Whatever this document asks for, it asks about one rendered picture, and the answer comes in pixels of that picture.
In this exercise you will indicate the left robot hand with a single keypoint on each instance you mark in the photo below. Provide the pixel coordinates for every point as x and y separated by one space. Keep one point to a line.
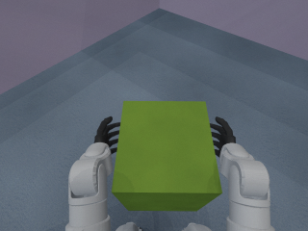
103 135

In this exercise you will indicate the robot right forearm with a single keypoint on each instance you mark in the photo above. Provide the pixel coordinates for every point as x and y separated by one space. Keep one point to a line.
248 190

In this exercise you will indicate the right robot hand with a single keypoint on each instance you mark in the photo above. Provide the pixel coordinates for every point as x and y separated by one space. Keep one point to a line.
225 136

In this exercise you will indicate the robot left forearm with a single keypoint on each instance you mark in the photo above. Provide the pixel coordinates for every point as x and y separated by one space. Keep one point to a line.
88 190

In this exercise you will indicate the carton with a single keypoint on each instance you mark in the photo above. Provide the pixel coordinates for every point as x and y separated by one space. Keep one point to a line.
165 158

